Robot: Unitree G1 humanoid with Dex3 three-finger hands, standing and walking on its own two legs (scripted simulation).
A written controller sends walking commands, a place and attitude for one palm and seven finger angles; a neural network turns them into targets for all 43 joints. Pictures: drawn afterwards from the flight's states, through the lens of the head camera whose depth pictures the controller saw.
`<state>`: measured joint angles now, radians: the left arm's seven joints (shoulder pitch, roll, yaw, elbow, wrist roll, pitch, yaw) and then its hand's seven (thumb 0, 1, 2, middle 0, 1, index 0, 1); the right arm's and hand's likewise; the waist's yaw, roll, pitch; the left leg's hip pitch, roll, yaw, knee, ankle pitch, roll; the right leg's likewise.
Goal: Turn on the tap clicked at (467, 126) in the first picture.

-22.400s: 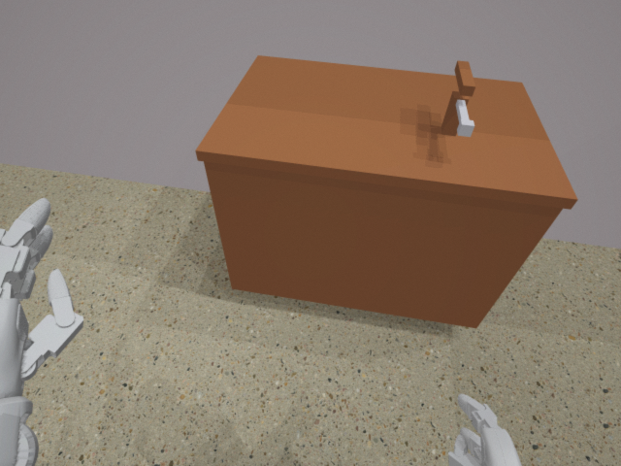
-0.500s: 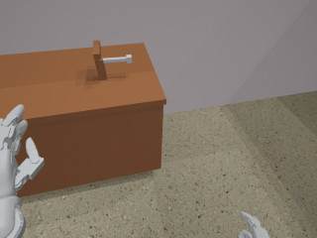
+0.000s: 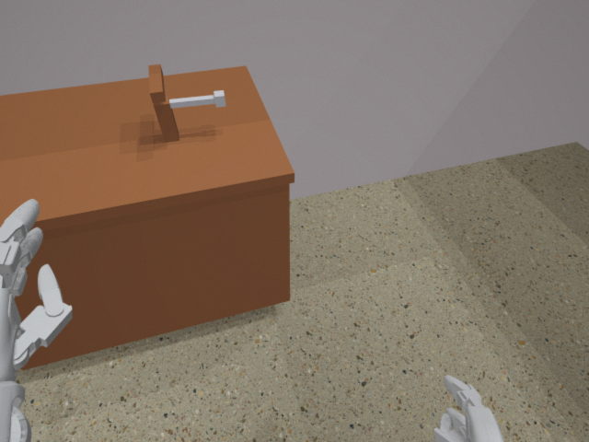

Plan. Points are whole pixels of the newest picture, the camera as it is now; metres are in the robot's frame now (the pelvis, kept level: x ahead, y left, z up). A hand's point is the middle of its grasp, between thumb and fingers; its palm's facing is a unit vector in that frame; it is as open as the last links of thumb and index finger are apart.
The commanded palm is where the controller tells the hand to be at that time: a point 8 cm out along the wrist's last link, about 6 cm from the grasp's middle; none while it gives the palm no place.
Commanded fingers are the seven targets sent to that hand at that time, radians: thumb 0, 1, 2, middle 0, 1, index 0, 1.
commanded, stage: stand and wait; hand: left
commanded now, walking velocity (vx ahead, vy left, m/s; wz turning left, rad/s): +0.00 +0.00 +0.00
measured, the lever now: (219, 98) +0.85 +0.23 +0.03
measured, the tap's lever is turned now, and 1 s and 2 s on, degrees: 86 86 86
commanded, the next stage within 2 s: none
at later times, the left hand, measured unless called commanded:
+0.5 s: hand (16, 352) +0.17 +0.27 +0.15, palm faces +0.42 -0.84 -0.35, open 7.4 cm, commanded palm +0.12 +0.30 +0.18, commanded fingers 0.00 0.90 0.90 -0.20 -0.30 -0.20 -0.30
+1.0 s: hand (4, 345) +0.18 +0.28 +0.15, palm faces +0.43 -0.83 -0.35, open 7.4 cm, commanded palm +0.12 +0.32 +0.18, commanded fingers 0.00 0.90 0.90 -0.20 -0.30 -0.20 -0.30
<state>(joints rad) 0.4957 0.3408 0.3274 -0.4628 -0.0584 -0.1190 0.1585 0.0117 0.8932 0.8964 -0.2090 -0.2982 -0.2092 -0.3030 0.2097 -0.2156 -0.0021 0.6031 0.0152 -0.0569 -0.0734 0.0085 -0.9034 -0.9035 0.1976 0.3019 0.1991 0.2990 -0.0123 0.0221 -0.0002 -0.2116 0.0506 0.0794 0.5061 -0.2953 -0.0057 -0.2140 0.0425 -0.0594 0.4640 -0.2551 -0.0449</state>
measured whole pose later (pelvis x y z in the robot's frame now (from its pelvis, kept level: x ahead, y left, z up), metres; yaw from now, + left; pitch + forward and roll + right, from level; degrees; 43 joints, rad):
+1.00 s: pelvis -0.03 +0.04 +0.00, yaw +1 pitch +0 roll -1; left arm 0.46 0.32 0.31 -0.43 -0.04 -0.13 0.16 0.01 0.89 0.90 -0.21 -0.30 -0.21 -0.30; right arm 0.21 -0.21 0.01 0.60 0.00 -0.09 -0.07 0.01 -0.90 -0.90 0.20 0.30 0.20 0.30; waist 0.01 0.02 -0.01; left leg -0.23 0.00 0.08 0.45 -0.22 0.05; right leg -0.22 0.00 -0.05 0.38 -0.16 0.00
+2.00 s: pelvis -0.03 +0.03 +0.01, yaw +1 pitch +0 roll -1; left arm 0.47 0.32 0.30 -0.42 -0.04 -0.12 0.16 0.01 0.89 0.90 -0.21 -0.30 -0.21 -0.30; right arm 0.21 -0.22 0.01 0.60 0.01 -0.07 -0.07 0.01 -0.90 -0.90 0.20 0.30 0.20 0.30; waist 0.00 0.03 -0.01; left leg -0.23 0.01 0.07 0.43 -0.21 0.04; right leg -0.20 0.01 -0.06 0.34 -0.14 -0.01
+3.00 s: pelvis -0.03 +0.03 +0.01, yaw +1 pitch +0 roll -2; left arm 0.47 0.32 0.30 -0.41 -0.04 -0.12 0.16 0.01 0.89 0.90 -0.21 -0.30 -0.21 -0.30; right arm 0.21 -0.21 0.01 0.60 0.01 -0.07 -0.07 0.01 -0.90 -0.90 0.20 0.30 0.20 0.30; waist 0.01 0.03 -0.02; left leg -0.23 0.01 0.07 0.44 -0.21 0.04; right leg -0.20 0.00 -0.06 0.34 -0.14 0.00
